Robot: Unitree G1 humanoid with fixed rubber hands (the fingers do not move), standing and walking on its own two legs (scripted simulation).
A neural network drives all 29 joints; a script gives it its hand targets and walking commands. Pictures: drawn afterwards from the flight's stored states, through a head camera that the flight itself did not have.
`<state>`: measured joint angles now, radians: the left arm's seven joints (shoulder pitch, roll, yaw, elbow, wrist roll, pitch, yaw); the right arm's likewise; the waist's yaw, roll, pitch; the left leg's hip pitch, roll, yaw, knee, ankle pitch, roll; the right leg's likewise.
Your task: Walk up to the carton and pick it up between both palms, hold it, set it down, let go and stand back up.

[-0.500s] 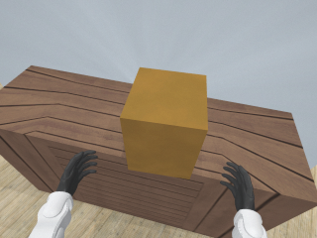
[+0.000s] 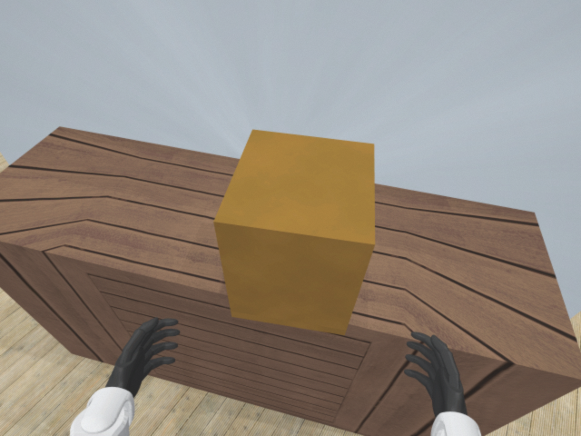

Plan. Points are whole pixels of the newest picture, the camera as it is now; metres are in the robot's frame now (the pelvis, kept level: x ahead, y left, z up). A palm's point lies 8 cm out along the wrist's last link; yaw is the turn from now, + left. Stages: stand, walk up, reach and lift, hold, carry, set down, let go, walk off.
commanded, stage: set down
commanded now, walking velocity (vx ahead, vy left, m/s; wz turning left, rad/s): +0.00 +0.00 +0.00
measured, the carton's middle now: (299, 234) +0.42 +0.03 +0.03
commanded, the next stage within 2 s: let go in 0.76 s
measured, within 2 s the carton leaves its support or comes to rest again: neither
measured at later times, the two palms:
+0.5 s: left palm (138, 404) +0.16 +0.23 -0.06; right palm (460, 432) +0.17 -0.21 -0.06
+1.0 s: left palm (151, 410) +0.16 +0.22 -0.08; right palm out of the picture +0.15 -0.23 -0.08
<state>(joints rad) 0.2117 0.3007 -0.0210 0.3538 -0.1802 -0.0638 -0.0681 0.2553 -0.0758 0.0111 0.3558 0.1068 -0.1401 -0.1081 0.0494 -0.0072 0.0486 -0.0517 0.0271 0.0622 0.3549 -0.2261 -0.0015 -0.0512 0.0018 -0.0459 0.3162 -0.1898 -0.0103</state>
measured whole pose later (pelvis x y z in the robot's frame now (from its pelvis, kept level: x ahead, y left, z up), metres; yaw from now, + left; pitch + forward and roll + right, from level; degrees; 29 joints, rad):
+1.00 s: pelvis +0.00 -0.01 +0.00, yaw -1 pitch -4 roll +0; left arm 0.18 0.20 0.00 0.50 0.01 0.14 0.01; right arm 0.18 -0.19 -0.03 0.72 -0.01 -0.19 0.03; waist 0.02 -0.01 0.08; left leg -0.07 0.04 0.07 0.37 -0.23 -0.01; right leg -0.08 0.01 -0.04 0.35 -0.20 -0.02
